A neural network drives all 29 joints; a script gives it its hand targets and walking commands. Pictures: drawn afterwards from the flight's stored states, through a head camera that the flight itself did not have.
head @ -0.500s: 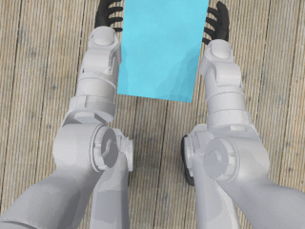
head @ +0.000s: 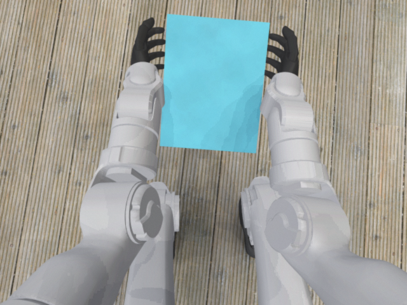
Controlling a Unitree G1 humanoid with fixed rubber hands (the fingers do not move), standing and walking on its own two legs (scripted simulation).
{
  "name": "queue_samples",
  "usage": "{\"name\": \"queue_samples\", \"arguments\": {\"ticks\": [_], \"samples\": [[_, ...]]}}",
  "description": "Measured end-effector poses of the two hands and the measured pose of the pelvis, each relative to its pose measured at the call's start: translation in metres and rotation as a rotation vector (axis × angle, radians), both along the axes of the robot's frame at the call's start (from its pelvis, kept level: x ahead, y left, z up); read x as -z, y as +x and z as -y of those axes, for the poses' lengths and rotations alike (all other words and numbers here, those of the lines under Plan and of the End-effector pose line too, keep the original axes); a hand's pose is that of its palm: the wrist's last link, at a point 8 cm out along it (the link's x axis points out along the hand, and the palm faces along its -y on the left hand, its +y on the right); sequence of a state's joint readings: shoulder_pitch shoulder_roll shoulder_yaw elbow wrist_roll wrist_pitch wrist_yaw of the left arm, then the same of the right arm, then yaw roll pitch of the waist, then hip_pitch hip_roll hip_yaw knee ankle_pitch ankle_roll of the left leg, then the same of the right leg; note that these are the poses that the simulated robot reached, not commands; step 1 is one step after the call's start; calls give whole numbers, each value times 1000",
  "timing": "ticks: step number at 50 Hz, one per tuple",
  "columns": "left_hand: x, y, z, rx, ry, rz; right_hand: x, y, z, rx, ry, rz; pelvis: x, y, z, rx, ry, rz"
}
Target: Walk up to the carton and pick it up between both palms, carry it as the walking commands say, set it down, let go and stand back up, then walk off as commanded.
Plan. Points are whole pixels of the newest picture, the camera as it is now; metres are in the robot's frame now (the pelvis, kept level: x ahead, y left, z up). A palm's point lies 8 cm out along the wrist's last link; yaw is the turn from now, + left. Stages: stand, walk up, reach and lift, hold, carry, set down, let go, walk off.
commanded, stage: reach and lift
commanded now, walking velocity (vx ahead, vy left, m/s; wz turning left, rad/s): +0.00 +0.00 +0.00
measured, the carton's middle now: (210, 92) +0.50 -0.01 -0.15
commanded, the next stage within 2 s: none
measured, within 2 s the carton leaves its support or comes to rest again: neither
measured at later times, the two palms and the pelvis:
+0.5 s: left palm (134, 59) +0.50 +0.11 +0.01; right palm (305, 69) +0.47 -0.13 +0.02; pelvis +0.01 +0.00 +0.05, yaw +0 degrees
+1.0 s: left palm (120, 46) +0.48 +0.10 +0.08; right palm (337, 57) +0.45 -0.14 +0.09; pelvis +0.02 +0.00 +0.11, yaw +0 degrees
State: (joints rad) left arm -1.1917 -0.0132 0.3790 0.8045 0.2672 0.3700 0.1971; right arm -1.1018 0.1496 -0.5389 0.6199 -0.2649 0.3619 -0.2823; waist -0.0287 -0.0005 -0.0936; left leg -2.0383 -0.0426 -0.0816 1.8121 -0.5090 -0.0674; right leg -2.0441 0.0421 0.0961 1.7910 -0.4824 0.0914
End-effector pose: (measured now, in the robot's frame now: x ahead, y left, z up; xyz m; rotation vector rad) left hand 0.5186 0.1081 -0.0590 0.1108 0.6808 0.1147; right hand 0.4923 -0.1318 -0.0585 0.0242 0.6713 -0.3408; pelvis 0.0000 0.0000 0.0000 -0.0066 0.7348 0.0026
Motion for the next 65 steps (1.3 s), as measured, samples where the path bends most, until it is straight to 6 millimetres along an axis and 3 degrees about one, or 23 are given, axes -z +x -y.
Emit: {"name": "queue_samples", "arguments": {"ticks": [30, 65], "samples": [[-86, -26, 3, -11, -17, 10, -89, -25, 3, 15, 9, 18, -63, 8, -2, 1, 0, 79], [-186, -52, 5, -32, -48, 26, -191, -49, 5, 24, 25, 40, -151, 36, -3, 3, 0, 230]]}}
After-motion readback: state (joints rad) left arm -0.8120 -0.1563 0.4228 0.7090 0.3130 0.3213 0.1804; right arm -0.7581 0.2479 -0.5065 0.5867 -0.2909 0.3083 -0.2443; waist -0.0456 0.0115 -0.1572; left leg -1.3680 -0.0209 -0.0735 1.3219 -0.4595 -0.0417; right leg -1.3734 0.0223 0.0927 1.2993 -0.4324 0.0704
